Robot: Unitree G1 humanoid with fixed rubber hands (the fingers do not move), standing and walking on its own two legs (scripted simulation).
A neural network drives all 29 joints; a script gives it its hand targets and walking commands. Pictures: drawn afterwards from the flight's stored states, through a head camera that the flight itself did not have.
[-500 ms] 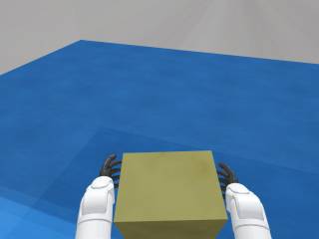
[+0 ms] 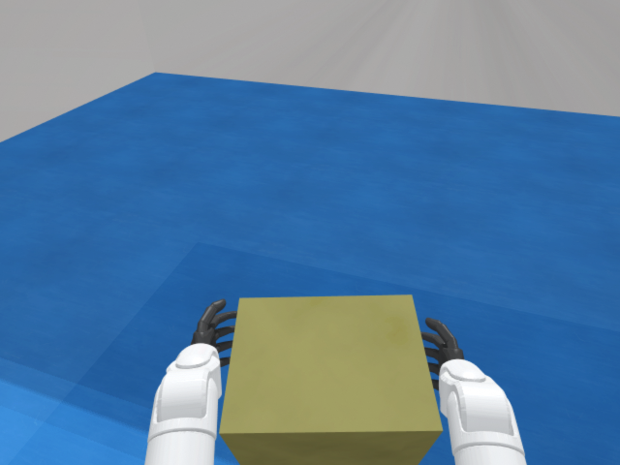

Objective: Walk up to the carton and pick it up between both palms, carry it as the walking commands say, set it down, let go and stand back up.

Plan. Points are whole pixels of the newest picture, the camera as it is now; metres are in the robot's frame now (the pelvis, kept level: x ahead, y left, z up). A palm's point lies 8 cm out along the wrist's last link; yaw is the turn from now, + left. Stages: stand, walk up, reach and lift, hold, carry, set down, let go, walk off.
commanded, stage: hold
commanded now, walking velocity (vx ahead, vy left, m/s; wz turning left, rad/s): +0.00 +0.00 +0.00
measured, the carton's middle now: (327, 392) +0.26 +0.00 -0.03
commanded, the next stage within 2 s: carry in 0.04 s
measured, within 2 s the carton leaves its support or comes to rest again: neither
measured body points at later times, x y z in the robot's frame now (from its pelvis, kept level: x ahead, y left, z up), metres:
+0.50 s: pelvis -0.08 -0.02 -0.03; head -0.07 -0.03 +0.42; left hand +0.14 +0.21 +0.05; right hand +0.20 -0.11 +0.03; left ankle +0.00 +0.10 -0.72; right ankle +0.01 -0.11 -0.74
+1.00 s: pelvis -0.23 -0.08 -0.03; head -0.24 -0.11 +0.42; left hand -0.12 +0.20 +0.06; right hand +0.06 -0.08 +0.04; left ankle -0.18 +0.07 -0.71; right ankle -0.13 -0.12 -0.74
